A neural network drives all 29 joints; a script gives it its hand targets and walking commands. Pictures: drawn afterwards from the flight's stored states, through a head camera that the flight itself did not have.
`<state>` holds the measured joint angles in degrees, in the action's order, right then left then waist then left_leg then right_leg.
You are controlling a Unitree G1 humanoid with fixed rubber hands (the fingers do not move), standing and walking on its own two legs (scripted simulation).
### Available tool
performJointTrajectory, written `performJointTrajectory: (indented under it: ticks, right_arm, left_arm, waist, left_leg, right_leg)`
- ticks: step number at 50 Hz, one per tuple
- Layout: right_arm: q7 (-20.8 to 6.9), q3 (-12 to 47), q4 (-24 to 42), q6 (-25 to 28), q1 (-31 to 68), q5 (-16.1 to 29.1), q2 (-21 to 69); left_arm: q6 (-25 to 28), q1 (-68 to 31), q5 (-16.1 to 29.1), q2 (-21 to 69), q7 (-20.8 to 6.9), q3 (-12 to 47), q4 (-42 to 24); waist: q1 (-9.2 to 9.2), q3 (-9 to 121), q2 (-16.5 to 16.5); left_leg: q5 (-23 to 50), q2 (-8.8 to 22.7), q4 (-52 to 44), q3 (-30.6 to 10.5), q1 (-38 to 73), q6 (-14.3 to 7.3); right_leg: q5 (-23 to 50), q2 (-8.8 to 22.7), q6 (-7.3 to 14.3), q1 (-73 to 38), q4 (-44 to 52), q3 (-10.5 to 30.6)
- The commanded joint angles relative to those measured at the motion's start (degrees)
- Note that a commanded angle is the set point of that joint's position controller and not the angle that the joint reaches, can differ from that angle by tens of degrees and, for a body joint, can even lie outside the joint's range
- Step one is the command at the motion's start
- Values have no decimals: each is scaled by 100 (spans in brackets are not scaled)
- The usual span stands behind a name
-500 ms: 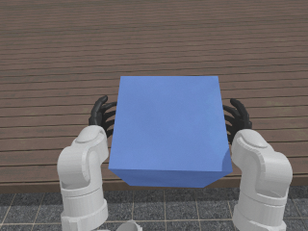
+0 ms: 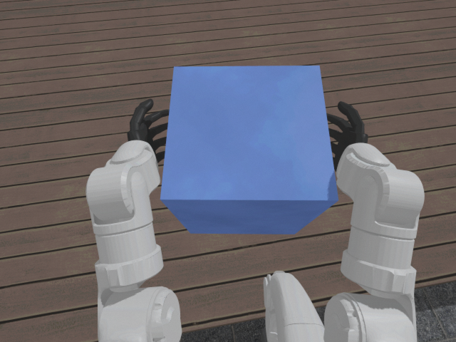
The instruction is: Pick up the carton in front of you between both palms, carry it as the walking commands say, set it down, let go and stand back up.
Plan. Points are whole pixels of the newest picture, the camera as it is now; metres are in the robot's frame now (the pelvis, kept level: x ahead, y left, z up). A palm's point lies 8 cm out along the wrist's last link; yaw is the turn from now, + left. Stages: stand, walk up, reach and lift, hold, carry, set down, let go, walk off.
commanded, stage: carry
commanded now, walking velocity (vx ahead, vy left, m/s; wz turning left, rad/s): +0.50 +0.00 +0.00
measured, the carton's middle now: (243, 163) +0.40 -0.02 +0.05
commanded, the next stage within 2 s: none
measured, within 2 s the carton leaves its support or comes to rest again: neither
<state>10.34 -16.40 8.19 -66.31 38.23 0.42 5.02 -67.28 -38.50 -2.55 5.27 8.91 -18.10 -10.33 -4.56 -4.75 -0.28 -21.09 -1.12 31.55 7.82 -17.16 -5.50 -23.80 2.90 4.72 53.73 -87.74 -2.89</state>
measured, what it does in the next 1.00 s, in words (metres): climbs: right foot 0.14 m higher, then left foot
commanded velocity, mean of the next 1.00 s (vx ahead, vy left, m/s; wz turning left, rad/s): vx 0.50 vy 0.00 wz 0.00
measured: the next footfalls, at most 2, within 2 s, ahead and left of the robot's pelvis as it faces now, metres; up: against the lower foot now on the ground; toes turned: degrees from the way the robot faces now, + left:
right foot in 0.18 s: +0.40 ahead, -0.11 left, +0.14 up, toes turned -3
left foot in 0.68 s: +0.71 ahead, +0.03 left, +0.14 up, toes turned +6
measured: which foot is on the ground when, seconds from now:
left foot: down 0.00-0.20, up 0.22-0.66, down 0.68-1.00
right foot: up 0.00-0.16, down 0.18-0.70, up 0.72-1.00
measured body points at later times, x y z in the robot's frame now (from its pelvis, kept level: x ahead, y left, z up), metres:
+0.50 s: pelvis +0.39 -0.06 +0.14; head +0.45 -0.05 +0.59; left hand +0.75 +0.15 +0.29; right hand +0.79 -0.15 +0.28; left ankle +0.49 +0.05 -0.50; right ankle +0.36 -0.11 -0.59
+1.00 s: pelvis +0.72 -0.03 +0.16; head +0.75 -0.02 +0.61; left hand +1.11 +0.10 +0.29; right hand +1.09 -0.20 +0.29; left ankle +0.67 +0.03 -0.59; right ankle +0.81 -0.17 -0.54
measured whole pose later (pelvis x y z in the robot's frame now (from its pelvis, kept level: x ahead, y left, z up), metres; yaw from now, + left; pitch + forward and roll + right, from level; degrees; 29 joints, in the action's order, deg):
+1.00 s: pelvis +0.72 -0.03 +0.16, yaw -1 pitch +5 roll -1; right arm 10.2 -20.0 -3.9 -72.9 43.5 -3.3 5.1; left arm -73.5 -42.8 -7.2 5.7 7.8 -22.3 1.0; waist -3.6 2.0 0.3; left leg -13.2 -1.5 18.1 7.0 -10.5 -4.8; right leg -12.2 3.0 0.3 34.8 -42.5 -3.1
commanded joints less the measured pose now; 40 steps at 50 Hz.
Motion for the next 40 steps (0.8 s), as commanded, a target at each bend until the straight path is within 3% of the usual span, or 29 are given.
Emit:
performJointTrajectory:
  ticks: [1,2,4,5,6,7,8,9,10,11,12,13,14,15,18,20,22,26,29,31,32,33,34,35,36,37,38,39,40]
  right_arm:
    - [-755,4212,967,-14,3838,1909,4606]
    - [-751,4243,1021,-44,3789,1931,4537]
    - [-744,4307,1070,-103,3697,1998,4440]
    - [-751,4291,1052,-134,3574,2045,4408]
    - [-754,4293,1052,-156,3521,2054,4366]
    - [-762,4264,1035,-195,3578,2028,4299]
    - [-780,4189,998,-235,3452,1953,4292]
    - [-780,4175,984,-215,3582,1914,4315]
    - [-758,4109,1007,-192,3728,1812,4326]
    - [-770,4010,1041,-181,3411,1611,4511]
    - [-746,3859,877,-209,3295,1436,4365]
    - [-739,3782,915,-162,3052,1313,4361]
    - [-721,3592,961,-119,3171,1142,4364]
    - [-706,3460,976,-97,3323,961,4356]
    - [-667,3309,728,-58,3057,563,4127]
    - [-678,3267,456,-52,2919,445,4068]
    - [-682,3309,310,-110,2870,423,3977]
    - [-568,3341,90,-419,3191,536,3814]
    - [-467,3314,-82,-722,3543,725,3696]
    - [-438,3273,-219,-901,3881,942,3675]
    - [-419,3241,-280,-970,4023,1039,3648]
    - [-407,3210,-333,-1027,4213,1159,3655]
    - [-401,3124,-371,-1082,4314,1251,3656]
    - [-372,2987,-422,-1140,4547,1333,3551]
    - [-356,2965,-536,-1167,4852,1467,3640]
    - [-396,3013,-497,-1173,5085,1670,3901]
    - [-458,3088,-405,-1154,5430,1860,4236]
    - [-507,3139,-306,-1130,5606,1999,4518]
    - [-563,3198,-280,-1092,5899,2103,4790]
  left_arm:
    - [65,-3311,1235,4373,-325,3947,-341]
    - [31,-3244,1229,4292,-324,3964,-426]
    - [-45,-3145,1193,4075,-310,3920,-480]
    - [-83,-3003,1177,4002,-294,3872,-466]
    - [-133,-2916,1152,3954,-280,3876,-421]
    - [-161,-2866,1132,3939,-271,3923,-348]
    - [-160,-2716,1235,3965,-274,3961,-183]
    - [-145,-2905,1364,4061,-329,4137,-436]
    - [-121,-3168,1542,4268,-400,4309,-591]
    - [-67,-3342,1684,4369,-474,4457,-653]
    - [-91,-3045,1930,4769,-547,4635,-450]
    - [-37,-3297,2248,4917,-617,4891,-757]
    - [8,-3767,2489,5153,-673,5035,-896]
    - [43,-4110,2685,5359,-738,5112,-907]
    - [79,-4184,2861,5521,-835,5247,-670]
    - [70,-4102,2805,5458,-856,5198,-477]
    - [6,-4147,2767,5315,-863,5030,-307]
    - [-308,-3871,2513,4830,-824,4392,331]
    - [-578,-3611,2158,4337,-739,3747,844]
    - [-751,-3638,1937,4023,-642,3355,1065]
    - [-833,-3714,1829,3913,-590,3206,1152]
    - [-901,-3847,1740,3786,-540,3092,1224]
    - [-965,-4041,1672,3697,-491,2997,1272]
    - [-1048,-4138,1628,3668,-431,2914,1346]
    - [-1092,-4221,1515,3642,-354,2745,1344]
    - [-1111,-4476,1428,3659,-282,2647,1227]
    - [-1115,-4640,1373,3742,-245,2567,1147]
    - [-1098,-4698,1314,3935,-226,2538,1087]
    - [-1057,-4762,1240,4089,-231,2503,1083]
  waist:
    - [-444,3167,688]
    - [-481,2948,608]
    - [-277,2424,399]
    - [-123,2158,152]
    - [76,2067,225]
    - [352,2546,592]
    - [811,3336,1022]
    - [1533,3740,1547]
    - [1929,4169,929]
    - [1492,4932,-2045]
    - [1220,5405,-1499]
    - [1215,5320,-874]
    - [1112,4733,-386]
    - [1143,4248,-495]
    - [1124,3558,36]
    - [1082,3281,506]
    - [1022,3118,221]
    - [919,2725,-622]
    - [916,2407,-858]
    - [741,2438,-1098]
    - [573,2565,-1114]
    - [291,2844,-964]
    - [12,3128,-466]
    - [231,3225,742]
    - [66,3500,1586]
    - [165,3281,1021]
    - [128,3149,466]
    - [138,2997,94]
    - [149,3010,28]
  left_leg:
    - [4147,2026,-354,-2559,4749,-1224]
    - [4233,2087,-430,-2616,4966,-1169]
    - [3883,1751,-885,-2099,4399,-821]
    - [4098,1479,-1266,-1509,3697,-667]
    - [4674,1235,-1832,-1058,2473,-554]
    - [7609,1028,-1523,-367,1526,-513]
    - [9606,922,-621,-197,945,-497]
    - [10257,954,832,-109,946,-253]
    - [8218,633,3037,-272,403,8]
    - [309,-1139,6044,-654,-1323,558]
    - [331,-962,7078,-1957,-1140,277]
    - [264,-840,7364,-1974,-1682,210]
    - [260,-492,7065,-1716,-2178,199]
    - [98,-289,7135,-1667,-2734,139]
    - [-286,-9,6687,-1314,-3369,44]
    - [-530,237,5205,-1210,-3196,114]
    - [285,249,3902,-694,-2880,112]
    - [1754,53,1566,-190,-2148,72]
    - [2407,-268,211,331,-1411,75]
    - [2403,-424,-212,493,-796,55]
    - [2391,-454,-539,553,-215,75]
    - [2242,-303,-672,457,707,102]
    - [2057,422,-515,-504,1760,58]
    - [3629,1778,-83,-2468,2536,-340]
    - [2056,2231,-946,-4251,3259,-1365]
    - [1295,2132,-1223,-4127,2948,-1320]
    - [1313,1931,-1305,-3642,2506,-1140]
    - [1447,1831,-1392,-3203,2108,-955]
    - [1318,1763,-1504,-2914,1871,-873]
  right_leg:
    - [-841,83,101,3080,-1847,-144]
    - [-1270,134,135,3652,-2223,-40]
    - [-1577,255,171,3447,-1517,-134]
    - [-1442,275,155,2703,-457,-519]
    - [-751,290,255,908,1136,-641]
    - [-39,-254,366,-1247,1927,-1309]
    - [730,-923,327,-3164,2028,-1498]
    - [1401,-1049,265,-4296,3149,-1305]
    - [1593,-877,570,-5489,4488,-124]
    - [4334,1459,1666,-6742,5759,4074]
    - [6071,1167,1829,-6886,5091,4253]
    - [4621,1109,1719,-6871,4975,4002]
    - [3544,1087,1428,-6483,5194,3781]
    - [2941,1025,1347,-6341,5328,3614]
    - [2627,949,1179,-6208,5679,2834]
    - [3572,1120,1114,-6013,5866,2409]
    - [4229,956,1022,-5786,6220,1752]
    - [4791,513,656,-5619,6449,616]
    - [5344,374,387,-5584,6494,216]
    - [6312,430,188,-5743,5978,7]
    - [6358,401,29,-5728,5403,-189]
    - [5827,354,-120,-5423,4502,-414]
    - [4200,334,-245,-4533,3458,-394]
    - [878,-265,-297,-3297,2438,-262]
    - [-685,-935,-357,-1771,1045,183]
    - [-479,-566,-213,-1330,733,575]
    - [-52,-395,-176,-1393,923,540]
    - [250,-217,-178,-1527,1327,520]
    - [425,-114,-204,-1684,1629,506]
